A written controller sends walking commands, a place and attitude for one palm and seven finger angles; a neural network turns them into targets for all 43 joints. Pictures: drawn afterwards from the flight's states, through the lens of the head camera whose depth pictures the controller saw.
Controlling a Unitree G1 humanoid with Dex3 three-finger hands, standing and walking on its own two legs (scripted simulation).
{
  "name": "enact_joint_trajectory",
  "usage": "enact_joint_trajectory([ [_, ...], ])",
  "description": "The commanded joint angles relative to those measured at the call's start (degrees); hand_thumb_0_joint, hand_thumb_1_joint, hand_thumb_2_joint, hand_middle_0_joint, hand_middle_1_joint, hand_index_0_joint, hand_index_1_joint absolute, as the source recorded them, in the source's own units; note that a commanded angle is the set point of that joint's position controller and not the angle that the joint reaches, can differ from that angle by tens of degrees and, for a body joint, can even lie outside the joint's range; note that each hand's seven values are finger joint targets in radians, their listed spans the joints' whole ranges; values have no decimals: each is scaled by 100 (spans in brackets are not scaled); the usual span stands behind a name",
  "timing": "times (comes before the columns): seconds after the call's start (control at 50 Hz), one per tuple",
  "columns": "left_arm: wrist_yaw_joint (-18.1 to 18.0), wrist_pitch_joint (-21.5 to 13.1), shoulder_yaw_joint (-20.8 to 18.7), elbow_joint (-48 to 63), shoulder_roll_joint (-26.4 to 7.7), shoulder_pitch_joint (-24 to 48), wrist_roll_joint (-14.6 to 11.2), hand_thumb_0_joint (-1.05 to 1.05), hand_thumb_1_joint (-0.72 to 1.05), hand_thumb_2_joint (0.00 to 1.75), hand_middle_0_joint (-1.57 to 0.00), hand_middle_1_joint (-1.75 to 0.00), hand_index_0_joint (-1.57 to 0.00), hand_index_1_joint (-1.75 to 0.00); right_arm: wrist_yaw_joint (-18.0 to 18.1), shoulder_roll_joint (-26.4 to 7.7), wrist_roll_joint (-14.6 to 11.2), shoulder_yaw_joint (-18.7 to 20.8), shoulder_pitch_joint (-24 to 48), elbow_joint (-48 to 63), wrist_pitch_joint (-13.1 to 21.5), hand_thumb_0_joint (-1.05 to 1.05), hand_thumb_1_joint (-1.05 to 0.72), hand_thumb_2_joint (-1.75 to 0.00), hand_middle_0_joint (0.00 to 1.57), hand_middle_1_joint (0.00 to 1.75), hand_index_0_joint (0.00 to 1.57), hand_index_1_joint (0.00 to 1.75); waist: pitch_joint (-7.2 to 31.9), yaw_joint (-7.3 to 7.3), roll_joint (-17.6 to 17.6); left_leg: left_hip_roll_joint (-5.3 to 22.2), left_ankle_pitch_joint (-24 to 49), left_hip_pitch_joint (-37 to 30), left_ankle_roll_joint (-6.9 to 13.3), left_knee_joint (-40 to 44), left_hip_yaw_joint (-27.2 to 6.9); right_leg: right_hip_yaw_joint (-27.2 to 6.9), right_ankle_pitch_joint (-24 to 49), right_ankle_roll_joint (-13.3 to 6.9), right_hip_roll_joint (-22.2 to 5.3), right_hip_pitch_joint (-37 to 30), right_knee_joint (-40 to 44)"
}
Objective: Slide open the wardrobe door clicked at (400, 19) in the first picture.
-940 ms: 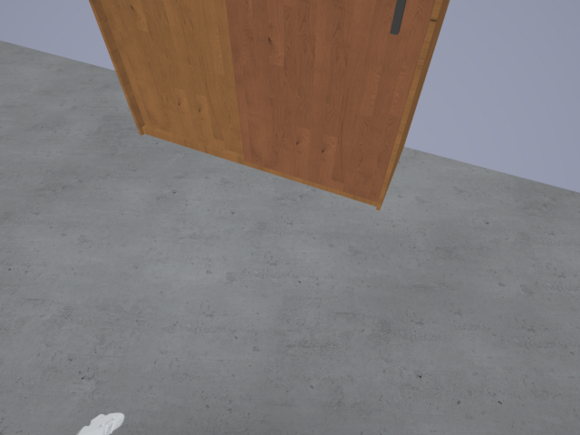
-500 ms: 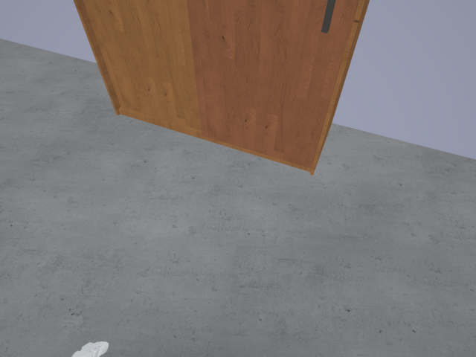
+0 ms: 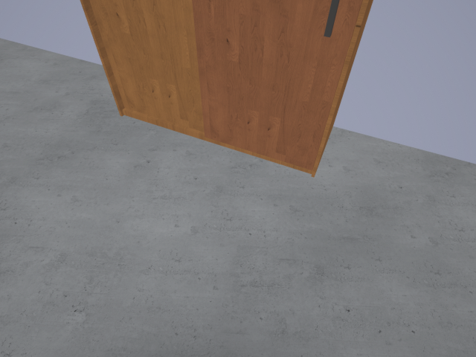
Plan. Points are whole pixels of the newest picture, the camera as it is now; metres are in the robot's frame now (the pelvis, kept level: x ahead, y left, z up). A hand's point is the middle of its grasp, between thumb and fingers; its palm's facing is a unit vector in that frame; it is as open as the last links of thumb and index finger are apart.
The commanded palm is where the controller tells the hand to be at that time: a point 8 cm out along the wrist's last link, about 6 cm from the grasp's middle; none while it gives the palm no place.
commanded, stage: stand and wait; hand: right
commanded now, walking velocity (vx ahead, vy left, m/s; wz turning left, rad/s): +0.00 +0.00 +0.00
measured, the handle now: out of the picture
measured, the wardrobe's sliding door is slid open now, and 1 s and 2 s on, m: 0.00 0.00 0.00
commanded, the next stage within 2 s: look at it before walking up in 0.10 s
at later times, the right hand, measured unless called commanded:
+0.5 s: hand out of the picture +0.07 -0.25 -0.16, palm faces -0.03 +0.94 -0.33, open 7.4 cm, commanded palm none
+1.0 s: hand out of the picture +0.05 -0.23 -0.17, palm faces -0.05 +0.96 -0.27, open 7.4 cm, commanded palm none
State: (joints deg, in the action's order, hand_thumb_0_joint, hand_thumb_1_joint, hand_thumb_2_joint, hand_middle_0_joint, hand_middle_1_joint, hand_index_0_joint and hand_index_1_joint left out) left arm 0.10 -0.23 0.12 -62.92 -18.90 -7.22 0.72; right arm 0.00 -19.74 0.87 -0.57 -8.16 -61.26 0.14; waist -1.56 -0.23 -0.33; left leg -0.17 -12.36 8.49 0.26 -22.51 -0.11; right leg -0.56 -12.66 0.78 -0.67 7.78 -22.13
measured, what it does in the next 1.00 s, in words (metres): stands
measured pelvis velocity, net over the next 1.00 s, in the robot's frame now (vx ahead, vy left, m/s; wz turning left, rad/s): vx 0.02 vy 0.00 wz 0.05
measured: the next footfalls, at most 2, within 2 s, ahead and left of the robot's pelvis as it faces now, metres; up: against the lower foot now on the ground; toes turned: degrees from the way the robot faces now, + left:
left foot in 1.60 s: +0.37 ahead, +0.10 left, +0.00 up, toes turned +22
right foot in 2.00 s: +0.59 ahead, -0.07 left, +0.00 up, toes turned +13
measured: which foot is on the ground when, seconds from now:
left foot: down 0.00-1.00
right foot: down 0.00-1.00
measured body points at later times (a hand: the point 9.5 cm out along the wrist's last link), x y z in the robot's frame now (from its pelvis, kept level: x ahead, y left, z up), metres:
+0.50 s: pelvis +0.00 +0.00 +0.00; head +0.00 -0.01 +0.45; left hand +0.08 +0.29 -0.13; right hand +0.07 -0.30 -0.13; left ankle +0.00 +0.12 -0.74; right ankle -0.01 -0.13 -0.74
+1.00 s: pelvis +0.02 +0.00 -0.01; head +0.01 -0.01 +0.44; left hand +0.06 +0.27 -0.15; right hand +0.05 -0.28 -0.15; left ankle +0.00 +0.12 -0.74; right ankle -0.01 -0.13 -0.74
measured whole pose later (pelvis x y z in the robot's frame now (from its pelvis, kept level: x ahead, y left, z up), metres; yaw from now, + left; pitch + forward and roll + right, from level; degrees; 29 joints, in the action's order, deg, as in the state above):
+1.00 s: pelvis +0.02 +0.00 -0.01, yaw +3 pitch -1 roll +0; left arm 0.2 0.2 -0.1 -62.5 -15.6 -11.5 1.4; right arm -0.7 -16.3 1.6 0.2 -15.0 -61.3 -1.2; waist 1.0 -1.2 -0.2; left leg -1.3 -17.3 10.6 0.8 -27.7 -2.5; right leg 2.0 -18.4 0.2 -1.8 9.0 -27.7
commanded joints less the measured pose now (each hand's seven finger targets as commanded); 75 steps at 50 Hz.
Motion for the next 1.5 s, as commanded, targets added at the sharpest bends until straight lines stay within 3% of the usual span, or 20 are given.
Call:
enact_joint_trajectory([
  [0.0, -78, -156, -208, 342, -1183, 277, -15, 0, 90, 90, -20, -30, -20, -30, 61, -1137, -29, 242, 244, 354, 132, 0, -90, -90, 20, 30, 20, 30, 251, 3, 16, 712, 476, 40, 160, 453, -621, -489, 636, -234, -571, 60, 368],
  [0.78, -84, -175, -204, 296, -1206, 294, -34, 0, 90, 90, -20, -30, -20, -30, 68, -1135, -24, 226, 182, 277, 145, 0, -90, -90, 20, 30, 20, 30, 349, 5, 52, 721, 944, -120, 127, 472, -550, -507, 997, -230, -614, -117, 451],
  [0.82, -60, -66, -38, 131, -487, -102, 18, 0, 90, 90, -20, -30, -20, -30, 84, -423, -21, 85, -216, 100, 16, 0, -90, -90, 20, 30, 20, 30, 360, 15, 2, 629, -92, 0, 47, 443, -566, -299, 120, -112, -579, -116, 350],
  [0.86, -43, -13, -82, 119, -508, -311, 51, 0, 90, 90, -20, -30, -20, -30, 27, -442, 20, 127, -400, 112, -62, 0, -90, -90, 20, 30, 20, 30, 24, 13, -19, 522, -1398, 386, 128, 437, -720, -272, -1226, -165, -545, 182, 321],
  [0.92, -39, -15, -179, 254, -592, -422, 71, 0, 90, 90, -20, -30, -20, -30, -66, -423, 52, 226, -625, 259, -81, 0, -90, -90, 20, 30, 20, 30, -603, -24, 65, 337, -2062, 929, 264, 227, -883, -357, -2197, -286, -618, 668, 248],
  [1.04, -54, -186, -275, 444, -339, -801, 26, 0, 90, 90, -20, -30, -20, -30, -80, -242, 50, 385, -1237, 396, 78, 0, -90, -90, 20, 30, 20, 30, -604, -64, -223, 409, -1895, 906, 627, -191, -1442, -144, -1962, -386, -612, 1056, -806],
  [1.08, -64, -279, -255, 524, -89, -792, 3, 0, 90, 90, -20, -30, -20, -30, -40, -285, 39, 446, -1595, 296, 162, 0, -90, -90, 20, 30, 20, 30, -414, -101, -621, 864, -1073, 406, 902, -14, -2111, 377, -1391, -224, -334, 1395, -1672],
  [1.12, -84, -363, -228, 641, 131, -604, -10, 0, 90, 90, -20, -30, -20, -30, 34, -377, 39, 520, -1938, 162, 237, 0, -90, -90, 20, 30, 20, 30, -337, -188, -960, 1427, 500, -301, 1280, 169, -2734, 701, -1374, -51, -197, 1922, -2143],
  [1.16, -89, -420, -240, 642, 227, -581, -24, 0, 90, 90, -20, -30, -20, -30, 79, -311, 61, 537, -1967, 88, 243, 0, -90, -90, 20, 30, 20, 30, -308, -149, -703, 1417, 1664, -388, 1329, -214, -2469, 676, -1586, -71, -266, 1720, -1801],
  [1.18, -98, -445, -248, 494, 262, -994, -31, 0, 90, 90, -20, -30, -20, -30, 81, -244, 46, 529, -1719, 119, 237, 0, -90, -90, 20, 30, 20, 30, -198, 126, -516, 1174, 2014, 201, 1143, -748, -2032, 626, -1289, -159, -284, 775, -1081],
  [1.2, -129, -479, -293, 180, 145, -1912, -10, 0, 90, 90, -20, -30, -20, -30, 55, -48, 0, 501, -1304, 244, 227, 0, -90, -90, 20, 30, 20, 30, 89, 615, 98, 527, 1997, 1468, 772, -1965, -1245, 206, -482, -371, -515, -998, -140],
  [1.22, -202, -526, -457, -276, -439, -3147, 79, 0, 90, 90, -20, -30, -20, -30, -7, 460, -34, 427, -806, 533, 251, 0, -90, -90, 20, 30, 20, 30, 197, 970, 1918, -343, -271, 3212, 267, -4014, 29, -1686, 1561, -696, -2082, -2399, 329],
  [1.24, -278, -476, -358, -487, -226, -3509, 71, 0, 90, 90, -20, -30, -20, -30, 38, 343, 3, 407, -316, 686, 319, 0, -90, -90, 20, 30, 20, 30, -202, 983, 1668, -103, -1697, 4081, 202, -4713, -77, -1858, 3523, -856, -2645, -2706, 260],
  [1.26, -289, -450, -279, -369, 57, -3309, 89, 0, 90, 90, -20, -30, -20, -30, 17, 375, 27, 432, -192, 680, 271, 0, -90, -90, 20, 30, 20, 30, -615, 848, 662, 162, -1489, 4105, 252, -5082, -196, -1324, 3841, -957, -2587, -2227, 120],
  [1.28, -282, -461, -268, -256, 111, -2978, 123, 0, 90, 90, -20, -30, -20, -30, -35, 547, 49, 428, -150, 645, 231, 0, -90, -90, 20, 30, 20, 30, -797, 656, 296, 315, -1342, 4115, 269, -5197, -87, -863, 3504, -908, -2372, -1868, 190],
  [1.32, -283, -510, -207, -124, 312, -2566, 108, 0, 90, 90, -20, -30, -20, -30, -133, 781, 72, 413, -200, 701, 108, 0, -90, -90, 20, 30, 20, 30, -1115, 323, 621, 341, -906, 3955, 247, -5105, 216, 2, 2820, -589, -1878, -1192, 626],
  [1.38, -307, -561, -129, -113, 511, -2401, 74, 0, 90, 90, -20, -30, -20, -30, -249, 981, 63, 348, 36, 870, 6, 0, -90, -90, 20, 30, 20, 30, -1267, 112, 926, 245, -167, 3418, 225, -3814, 808, 866, 3041, -367, -1343, -698, 1040],
  [1.42, -323, -546, -158, -116, 425, -2315, 48, 0, 90, 90, -20, -30, -20, -30, -260, 990, 37, 311, 139, 946, 8, 0, -90, -90, 20, 30, 20, 30, -1183, 7, 1018, 30, 149, 2586, 309, -2459, 1185, 1298, 4054, -396, -1222, -695, 958],
  [1.44, -323, -530, -202, -153, 298, -2322, 31, 0, 90, 90, -20, -30, -20, -30, -241, 914, 33, 333, -10, 895, 27, 0, -90, -90, 20, 30, 20, 30, -872, -57, 943, -167, 141, 2071, 388, -2185, 1304, 1350, 4853, -483, -1304, -891, 679],
  [1.48, -314, -496, -323, -106, 6, -2099, -11, 0, 90, 90, -20, -30, -20, -30, -201, 708, 54, 395, -641, 747, 57, 0, -90, -90, 20, 30, 20, 30, -285, -400, 858, -405, 384, 1175, 566, -1929, 1353, 1515, 5958, -519, -1421, -1134, -199],
])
